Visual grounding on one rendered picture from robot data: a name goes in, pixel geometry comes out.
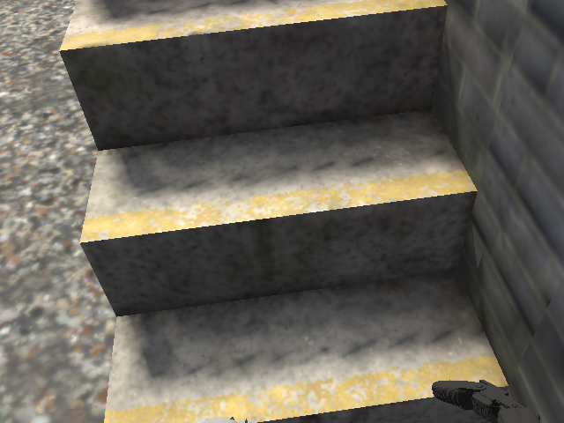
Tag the right robot hand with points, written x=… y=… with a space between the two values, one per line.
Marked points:
x=487 y=400

